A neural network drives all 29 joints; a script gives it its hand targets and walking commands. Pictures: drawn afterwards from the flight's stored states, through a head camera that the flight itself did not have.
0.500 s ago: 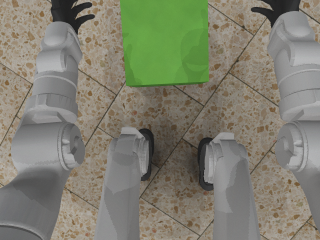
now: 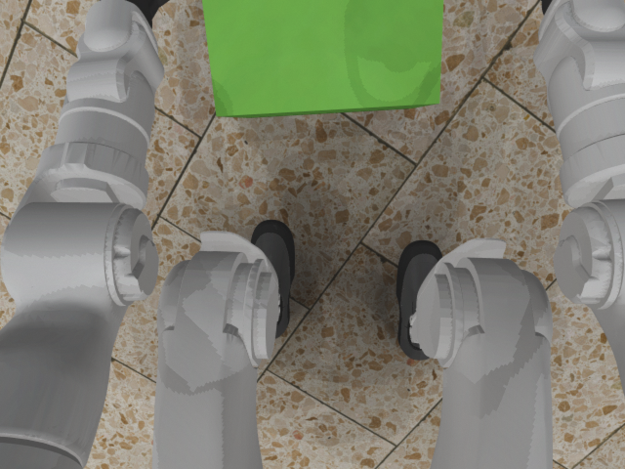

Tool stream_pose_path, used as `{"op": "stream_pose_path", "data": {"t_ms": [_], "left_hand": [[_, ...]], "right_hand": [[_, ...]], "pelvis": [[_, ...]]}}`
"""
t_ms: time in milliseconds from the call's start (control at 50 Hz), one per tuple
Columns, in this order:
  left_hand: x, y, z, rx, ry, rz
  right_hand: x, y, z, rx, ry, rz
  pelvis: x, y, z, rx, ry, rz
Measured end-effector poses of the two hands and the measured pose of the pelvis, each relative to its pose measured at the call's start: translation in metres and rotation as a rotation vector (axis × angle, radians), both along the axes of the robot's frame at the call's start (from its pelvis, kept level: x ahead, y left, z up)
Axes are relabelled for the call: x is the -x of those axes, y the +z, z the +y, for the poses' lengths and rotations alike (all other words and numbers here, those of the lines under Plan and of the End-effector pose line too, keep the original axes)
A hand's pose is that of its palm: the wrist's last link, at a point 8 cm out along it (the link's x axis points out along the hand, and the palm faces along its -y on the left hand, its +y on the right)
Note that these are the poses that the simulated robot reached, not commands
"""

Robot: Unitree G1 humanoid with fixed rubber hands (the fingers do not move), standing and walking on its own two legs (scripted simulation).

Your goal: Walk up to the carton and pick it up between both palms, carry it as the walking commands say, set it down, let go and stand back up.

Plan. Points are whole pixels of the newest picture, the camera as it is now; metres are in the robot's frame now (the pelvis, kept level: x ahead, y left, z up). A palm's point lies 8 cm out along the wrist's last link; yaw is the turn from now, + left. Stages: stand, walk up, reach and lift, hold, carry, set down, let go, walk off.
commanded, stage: reach and lift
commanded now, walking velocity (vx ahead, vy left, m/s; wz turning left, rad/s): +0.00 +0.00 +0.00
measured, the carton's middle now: out of the picture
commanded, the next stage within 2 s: none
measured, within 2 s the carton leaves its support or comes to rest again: leaves its support in 1.86 s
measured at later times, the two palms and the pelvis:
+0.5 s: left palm (148, 10) +0.53 +0.22 -0.21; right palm out of the picture +0.55 -0.17 -0.22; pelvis +0.00 +0.00 -0.02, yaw +0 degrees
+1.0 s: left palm (159, 7) +0.53 +0.21 -0.21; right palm out of the picture +0.55 -0.12 -0.22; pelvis -0.01 +0.00 -0.02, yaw +0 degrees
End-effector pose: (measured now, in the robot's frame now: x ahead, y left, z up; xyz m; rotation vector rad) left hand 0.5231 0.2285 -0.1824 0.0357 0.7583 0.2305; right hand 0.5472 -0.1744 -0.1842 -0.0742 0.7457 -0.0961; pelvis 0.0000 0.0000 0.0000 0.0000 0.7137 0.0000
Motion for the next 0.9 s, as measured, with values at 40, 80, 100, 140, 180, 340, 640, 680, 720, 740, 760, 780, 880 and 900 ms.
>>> {"op": "stream_pose_path", "data": {"t_ms": [40,80,100,140,180,340,640,680,720,740,760,780,880,900], "left_hand": [[0.002,-0.01,0.0,-0.003,-0.002,0.013],[0.004,-0.019,-0.001,-0.007,-0.005,0.029],[0.005,-0.022,-0.001,-0.007,-0.007,0.035],[0.005,-0.027,-0.003,-0.005,-0.008,0.041],[0.003,-0.03,-0.003,-0.004,-0.006,0.043],[-0.004,-0.032,-0.002,-0.008,-0.004,0.028],[-0.003,-0.032,-0.012,0.013,-0.015,0.026],[-0.004,-0.032,-0.016,0.017,-0.02,0.024],[-0.004,-0.032,-0.016,0.011,-0.016,0.026],[-0.004,-0.032,-0.016,0.009,-0.016,0.027],[-0.004,-0.032,-0.016,0.007,-0.017,0.027],[-0.005,-0.032,-0.016,0.005,-0.018,0.027],[-0.005,-0.031,-0.017,-0.003,-0.021,0.029],[-0.005,-0.031,-0.017,-0.005,-0.021,0.03]], "right_hand": [[0.002,-0.01,0.001,-0.005,0.0,0.008],[0.004,-0.019,0.001,-0.009,0.0,0.014],[0.006,-0.022,0.001,-0.008,0.001,0.019],[0.007,-0.028,0.0,-0.004,0.003,0.027],[0.008,-0.032,-0.001,-0.002,0.006,0.032],[0.001,-0.033,-0.002,-0.001,0.016,0.018],[0.002,-0.032,0.011,-0.014,0.033,0.018],[0.002,-0.031,0.015,-0.018,0.039,0.017],[0.001,-0.032,0.019,-0.022,0.045,0.016],[0.001,-0.032,0.022,-0.024,0.049,0.015],[0.001,-0.032,0.024,-0.027,0.053,0.014],[0.0,-0.032,0.027,-0.03,0.057,0.013],[0.001,-0.034,0.041,-0.046,0.077,0.011],[0.001,-0.035,0.044,-0.05,0.082,0.01]], "pelvis": [[0.001,-0.005,0.0,-0.002,-0.005,-0.014],[0.001,-0.008,0.0,-0.003,-0.006,-0.031],[0.001,-0.01,0.0,-0.003,-0.005,-0.039],[0.0,-0.013,0.0,-0.005,-0.004,-0.051],[0.0,-0.015,0.0,-0.005,-0.006,-0.061],[-0.001,-0.024,-0.001,-0.004,-0.011,-0.083],[0.006,-0.023,0.0,-0.003,-0.011,-0.098],[0.006,-0.023,0.0,-0.003,-0.011,-0.098],[0.007,-0.022,0.0,-0.003,-0.01,-0.098],[0.007,-0.022,0.0,-0.003,-0.01,-0.097],[0.007,-0.021,0.0,-0.004,-0.01,-0.097],[0.007,-0.021,0.0,-0.004,-0.009,-0.096],[0.007,-0.019,0.001,-0.005,-0.005,-0.094],[0.007,-0.019,0.001,-0.006,-0.004,-0.094]]}}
